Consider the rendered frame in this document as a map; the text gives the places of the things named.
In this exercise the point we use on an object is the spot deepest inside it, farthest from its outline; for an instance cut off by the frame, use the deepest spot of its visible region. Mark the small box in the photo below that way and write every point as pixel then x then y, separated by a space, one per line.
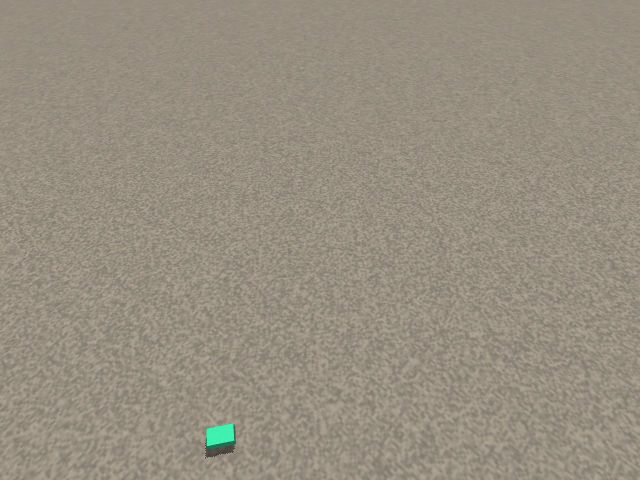
pixel 221 436

